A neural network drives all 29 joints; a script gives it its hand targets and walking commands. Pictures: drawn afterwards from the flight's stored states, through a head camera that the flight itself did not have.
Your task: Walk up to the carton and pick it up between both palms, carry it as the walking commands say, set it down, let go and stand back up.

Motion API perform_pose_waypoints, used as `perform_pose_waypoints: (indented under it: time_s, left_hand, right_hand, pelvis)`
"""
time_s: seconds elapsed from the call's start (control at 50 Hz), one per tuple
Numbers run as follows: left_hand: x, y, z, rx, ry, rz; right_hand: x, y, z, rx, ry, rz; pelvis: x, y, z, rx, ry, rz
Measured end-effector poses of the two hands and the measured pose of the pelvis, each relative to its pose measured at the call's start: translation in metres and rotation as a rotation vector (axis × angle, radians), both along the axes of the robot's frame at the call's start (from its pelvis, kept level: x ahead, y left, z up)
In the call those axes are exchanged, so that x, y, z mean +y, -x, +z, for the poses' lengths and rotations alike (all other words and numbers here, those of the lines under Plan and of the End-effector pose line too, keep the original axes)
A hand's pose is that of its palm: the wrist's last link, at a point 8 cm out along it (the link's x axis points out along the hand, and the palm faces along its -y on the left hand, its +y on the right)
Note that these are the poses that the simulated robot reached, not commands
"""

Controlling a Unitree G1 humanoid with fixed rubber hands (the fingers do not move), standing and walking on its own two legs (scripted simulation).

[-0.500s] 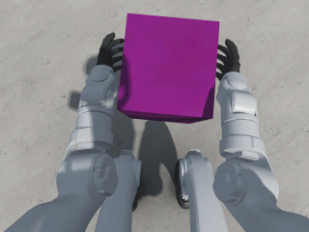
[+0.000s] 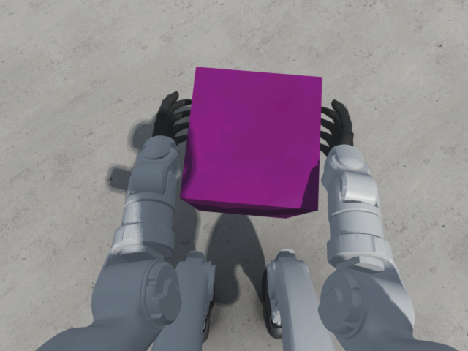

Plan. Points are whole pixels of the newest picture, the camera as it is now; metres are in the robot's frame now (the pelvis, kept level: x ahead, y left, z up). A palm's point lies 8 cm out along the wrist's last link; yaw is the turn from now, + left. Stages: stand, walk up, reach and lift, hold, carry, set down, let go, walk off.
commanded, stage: reach and lift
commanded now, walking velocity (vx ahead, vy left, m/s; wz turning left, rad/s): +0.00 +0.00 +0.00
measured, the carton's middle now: (249, 156) +0.46 -0.01 -0.13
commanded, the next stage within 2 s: none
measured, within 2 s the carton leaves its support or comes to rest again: neither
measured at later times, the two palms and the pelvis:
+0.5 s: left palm (153, 134) +0.44 +0.13 +0.02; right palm (359, 145) +0.43 -0.16 +0.02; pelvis +0.02 +0.00 +0.06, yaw +0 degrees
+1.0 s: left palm (135, 127) +0.42 +0.13 +0.10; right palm (392, 140) +0.41 -0.16 +0.10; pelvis +0.03 +0.00 +0.13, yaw +0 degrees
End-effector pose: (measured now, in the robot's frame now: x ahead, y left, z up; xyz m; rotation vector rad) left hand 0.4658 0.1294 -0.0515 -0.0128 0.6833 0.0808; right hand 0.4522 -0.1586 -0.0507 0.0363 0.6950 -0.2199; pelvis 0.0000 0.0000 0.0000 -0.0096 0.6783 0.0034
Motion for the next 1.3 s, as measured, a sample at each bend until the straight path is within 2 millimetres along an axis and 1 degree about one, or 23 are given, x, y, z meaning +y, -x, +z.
perform_pose_waypoints:
  time_s: [0.64, 1.08, 1.3]
  left_hand:
    - [-0.001, 0.030, 0.094, -0.005, -0.001, 0.005]
    - [-0.002, 0.051, 0.158, 0.002, -0.008, 0.000]
    - [-0.001, 0.059, 0.190, -0.002, -0.013, -0.006]
  right_hand:
    - [-0.001, 0.029, 0.094, -0.007, -0.005, -0.001]
    - [-0.001, 0.050, 0.159, -0.001, -0.006, -0.007]
    - [-0.001, 0.059, 0.191, -0.007, -0.001, -0.005]
  pelvis:
    - [-0.001, -0.022, 0.082, -0.141, -0.004, -0.001]
    - [-0.002, -0.036, 0.140, -0.275, -0.009, -0.005]
    - [-0.002, -0.045, 0.165, -0.353, -0.009, -0.005]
